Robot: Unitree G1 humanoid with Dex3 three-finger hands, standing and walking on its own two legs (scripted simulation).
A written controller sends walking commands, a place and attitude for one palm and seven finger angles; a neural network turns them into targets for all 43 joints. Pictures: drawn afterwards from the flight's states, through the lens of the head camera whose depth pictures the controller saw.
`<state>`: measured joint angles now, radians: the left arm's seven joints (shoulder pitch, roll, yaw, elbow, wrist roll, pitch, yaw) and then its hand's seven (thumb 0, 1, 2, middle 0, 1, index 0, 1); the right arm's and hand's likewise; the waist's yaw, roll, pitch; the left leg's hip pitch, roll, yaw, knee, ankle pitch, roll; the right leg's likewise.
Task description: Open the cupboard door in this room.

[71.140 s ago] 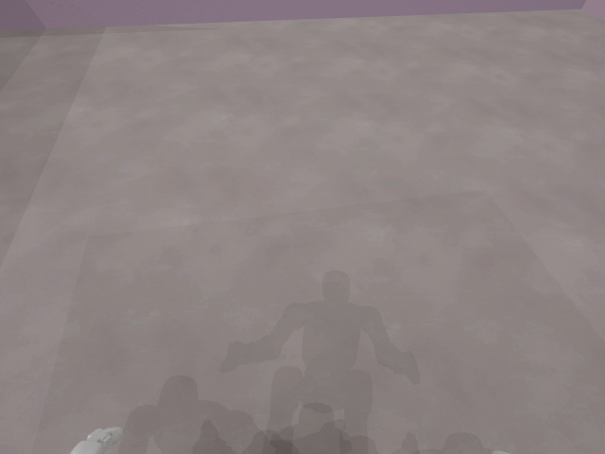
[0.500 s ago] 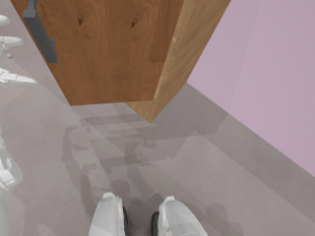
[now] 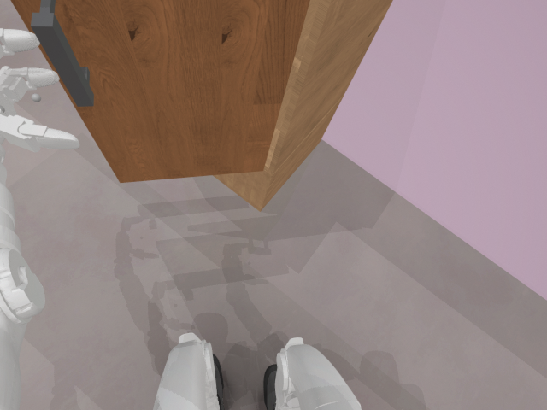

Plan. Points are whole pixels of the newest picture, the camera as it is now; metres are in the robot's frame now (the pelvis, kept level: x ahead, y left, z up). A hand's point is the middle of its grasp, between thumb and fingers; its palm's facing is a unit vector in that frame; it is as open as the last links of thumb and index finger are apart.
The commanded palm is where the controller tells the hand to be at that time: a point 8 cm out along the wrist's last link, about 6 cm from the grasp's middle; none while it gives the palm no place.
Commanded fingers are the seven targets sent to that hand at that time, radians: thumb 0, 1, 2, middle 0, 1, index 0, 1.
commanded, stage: slide the fingers in behind the handle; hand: left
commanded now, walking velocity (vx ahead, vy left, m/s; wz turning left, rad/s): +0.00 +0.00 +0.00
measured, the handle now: (68, 53) +0.58 +0.24 +0.07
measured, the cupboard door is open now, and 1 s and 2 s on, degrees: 47 47 47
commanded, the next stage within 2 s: close the thumb around the handle in 1.32 s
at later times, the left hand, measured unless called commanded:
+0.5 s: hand (58, 93) +0.52 +0.25 +0.06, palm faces +0.11 -0.99 -0.01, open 14.0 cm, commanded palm +0.50 +0.27 +0.06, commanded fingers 0.00 -0.50 0.30 -0.30 -1.20 -0.30 -1.20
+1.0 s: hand (90, 88) +0.53 +0.21 +0.06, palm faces +0.12 -0.99 -0.02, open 14.0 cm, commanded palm +0.51 +0.24 +0.06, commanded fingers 0.00 -0.50 0.30 -0.30 -1.20 -0.30 -1.20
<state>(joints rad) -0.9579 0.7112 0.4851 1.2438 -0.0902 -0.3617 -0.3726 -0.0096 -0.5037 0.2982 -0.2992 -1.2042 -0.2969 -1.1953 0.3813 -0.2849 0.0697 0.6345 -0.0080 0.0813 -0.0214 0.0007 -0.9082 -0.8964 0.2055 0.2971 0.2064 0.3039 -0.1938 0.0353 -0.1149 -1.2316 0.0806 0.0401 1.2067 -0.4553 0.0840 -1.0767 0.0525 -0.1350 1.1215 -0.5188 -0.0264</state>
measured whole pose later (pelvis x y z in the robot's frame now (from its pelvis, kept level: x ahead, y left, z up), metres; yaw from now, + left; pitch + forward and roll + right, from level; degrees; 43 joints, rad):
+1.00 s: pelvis +0.01 -0.01 +0.00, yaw +0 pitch +27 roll -5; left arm -0.92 0.56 0.44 1.19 -0.07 -0.43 -0.20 -0.01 -0.50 0.30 -0.30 -1.21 -0.30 -1.20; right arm 0.39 -0.26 0.05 0.64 -0.02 0.09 0.02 0.00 -0.91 -0.90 0.20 0.30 0.20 0.30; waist -0.19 0.04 -0.13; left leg -1.19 0.08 0.05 1.19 -0.47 0.06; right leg -1.05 0.06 -0.12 1.13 -0.54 -0.05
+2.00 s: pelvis +0.01 -0.01 +0.00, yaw +0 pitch +27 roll -6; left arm -0.94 0.58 0.44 1.21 -0.08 -0.43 -0.23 0.01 0.61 0.78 -0.38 -1.32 -0.38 -1.32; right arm 0.38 -0.27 0.05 0.64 -0.02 0.08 0.01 0.00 -0.91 -0.90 0.20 0.30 0.21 0.30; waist -0.19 0.04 -0.13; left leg -1.21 0.08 0.04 1.20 -0.47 0.07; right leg -1.06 0.06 -0.12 1.13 -0.54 -0.04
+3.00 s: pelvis +0.02 -0.03 +0.02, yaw +2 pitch +18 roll -1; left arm -0.23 -0.01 0.10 0.50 -0.03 -0.44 0.41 0.01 0.69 0.76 -0.36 -1.32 -0.37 -1.31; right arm 0.21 -0.21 0.00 0.55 -0.06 0.07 0.07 0.00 -0.91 -0.90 0.20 0.30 0.20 0.30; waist -0.04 0.02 -0.18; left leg -0.96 0.05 0.08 1.10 -0.46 0.04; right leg -0.86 0.03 -0.08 1.10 -0.56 -0.06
